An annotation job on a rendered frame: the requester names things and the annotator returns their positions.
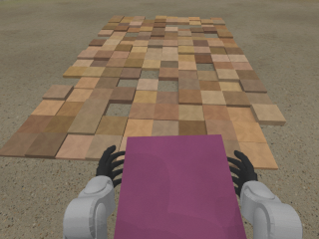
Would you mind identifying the robot left hand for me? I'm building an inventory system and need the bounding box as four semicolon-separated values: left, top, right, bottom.
96;145;126;188

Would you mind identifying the left robot forearm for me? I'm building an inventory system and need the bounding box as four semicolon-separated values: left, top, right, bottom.
63;175;116;239

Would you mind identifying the carton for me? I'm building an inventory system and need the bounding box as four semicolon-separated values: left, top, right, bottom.
114;134;247;239

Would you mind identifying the robot right hand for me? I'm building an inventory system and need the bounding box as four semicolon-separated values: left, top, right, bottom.
227;150;258;198

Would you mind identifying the right robot forearm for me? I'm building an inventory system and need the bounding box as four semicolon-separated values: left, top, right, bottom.
239;180;303;239

